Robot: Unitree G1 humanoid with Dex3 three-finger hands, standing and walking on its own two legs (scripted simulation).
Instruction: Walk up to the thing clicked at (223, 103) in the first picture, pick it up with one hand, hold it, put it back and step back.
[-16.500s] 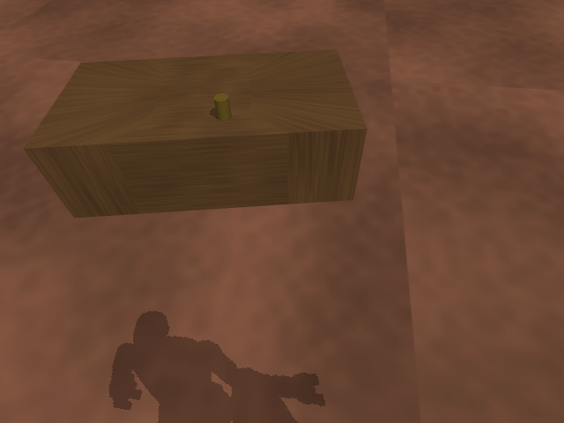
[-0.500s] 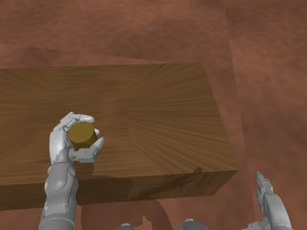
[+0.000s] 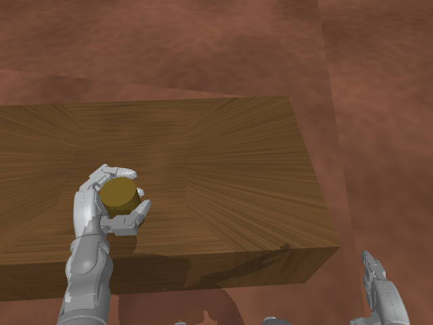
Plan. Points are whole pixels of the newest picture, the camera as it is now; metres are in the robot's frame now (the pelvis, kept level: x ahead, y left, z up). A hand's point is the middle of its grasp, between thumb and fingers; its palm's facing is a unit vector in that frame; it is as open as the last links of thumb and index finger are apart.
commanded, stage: hold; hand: left
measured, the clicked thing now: (124, 205) +0.33 +0.18 +0.04
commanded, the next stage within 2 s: crouch in 1.82 s
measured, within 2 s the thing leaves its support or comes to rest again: neither
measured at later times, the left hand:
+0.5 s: hand (128, 198) +0.33 +0.17 +0.06, palm faces +0.16 -0.99 +0.01, open 8.3 cm
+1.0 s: hand (130, 201) +0.33 +0.17 +0.05, palm faces +0.14 -0.99 +0.00, open 8.3 cm
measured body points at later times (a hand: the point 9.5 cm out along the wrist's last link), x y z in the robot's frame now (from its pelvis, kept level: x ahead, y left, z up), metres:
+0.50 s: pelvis +0.00 +0.00 +0.00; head +0.04 +0.01 +0.45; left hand +0.32 +0.22 +0.06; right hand +0.15 -0.26 -0.04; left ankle +0.01 +0.11 -0.69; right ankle +0.01 -0.14 -0.69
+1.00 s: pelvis +0.00 +0.00 +0.00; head +0.04 +0.00 +0.45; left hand +0.32 +0.22 +0.06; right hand +0.16 -0.26 -0.04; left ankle +0.01 +0.11 -0.69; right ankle +0.01 -0.14 -0.69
